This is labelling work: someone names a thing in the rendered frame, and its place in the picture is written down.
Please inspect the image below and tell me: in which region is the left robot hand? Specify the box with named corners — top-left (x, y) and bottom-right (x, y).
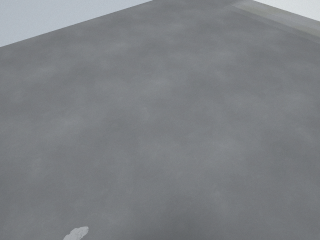
top-left (63, 226), bottom-right (89, 240)

